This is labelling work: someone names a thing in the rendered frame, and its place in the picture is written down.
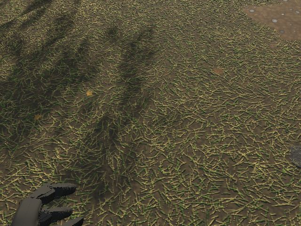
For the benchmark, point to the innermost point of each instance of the left robot hand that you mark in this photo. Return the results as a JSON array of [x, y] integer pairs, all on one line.
[[31, 213]]

